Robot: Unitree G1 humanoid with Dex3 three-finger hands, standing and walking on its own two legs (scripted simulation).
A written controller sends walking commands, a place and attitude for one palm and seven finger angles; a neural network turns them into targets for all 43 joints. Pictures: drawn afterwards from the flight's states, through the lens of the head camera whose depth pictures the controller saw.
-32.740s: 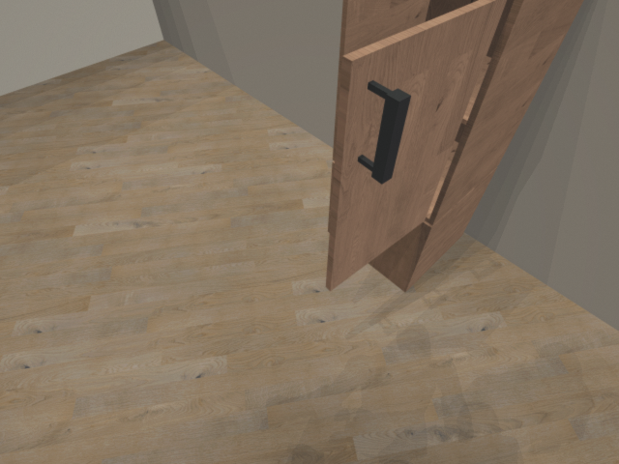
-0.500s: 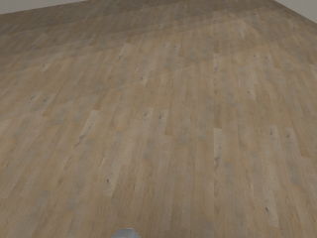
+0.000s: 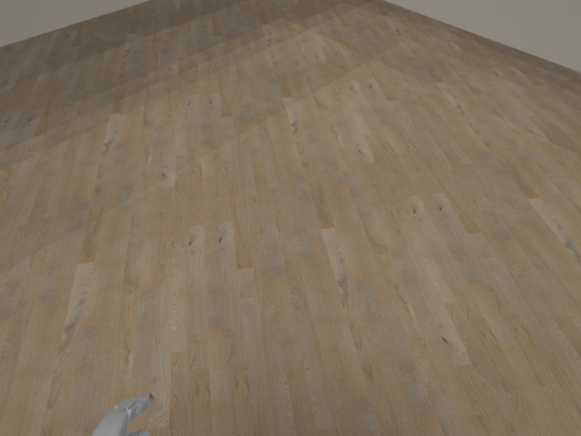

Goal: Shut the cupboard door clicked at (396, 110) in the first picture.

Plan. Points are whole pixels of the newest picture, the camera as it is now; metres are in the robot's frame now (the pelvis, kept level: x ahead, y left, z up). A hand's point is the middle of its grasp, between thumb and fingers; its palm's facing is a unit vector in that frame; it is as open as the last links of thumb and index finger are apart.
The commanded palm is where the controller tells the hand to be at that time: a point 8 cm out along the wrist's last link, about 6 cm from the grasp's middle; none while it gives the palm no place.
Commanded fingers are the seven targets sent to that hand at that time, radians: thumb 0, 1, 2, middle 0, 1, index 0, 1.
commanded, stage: turn to face it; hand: left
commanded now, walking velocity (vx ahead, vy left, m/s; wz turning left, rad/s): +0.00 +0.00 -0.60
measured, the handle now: out of the picture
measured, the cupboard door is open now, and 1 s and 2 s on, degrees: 50 50 50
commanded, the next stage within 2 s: none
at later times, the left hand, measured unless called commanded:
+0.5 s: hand (169, 407) +0.18 +0.20 -0.15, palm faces -0.27 -0.95 -0.19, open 7.4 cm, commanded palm none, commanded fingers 0.00 0.90 0.90 -0.20 -0.30 -0.20 -0.30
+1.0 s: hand (206, 369) +0.24 +0.16 -0.17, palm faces -0.53 -0.82 -0.19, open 7.4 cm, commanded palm none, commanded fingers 0.00 0.90 0.90 -0.20 -0.30 -0.20 -0.30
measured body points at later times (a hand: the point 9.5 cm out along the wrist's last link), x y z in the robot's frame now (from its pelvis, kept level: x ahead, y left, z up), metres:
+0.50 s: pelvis +0.03 +0.03 +0.01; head +0.08 +0.04 +0.46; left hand +0.19 +0.25 -0.13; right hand +0.00 -0.22 -0.12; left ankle +0.07 +0.14 -0.72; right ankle -0.02 -0.09 -0.67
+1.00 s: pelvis +0.06 +0.04 +0.01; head +0.11 +0.03 +0.45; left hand +0.27 +0.20 -0.15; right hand -0.02 -0.23 -0.11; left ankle +0.13 +0.12 -0.72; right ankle -0.03 -0.07 -0.68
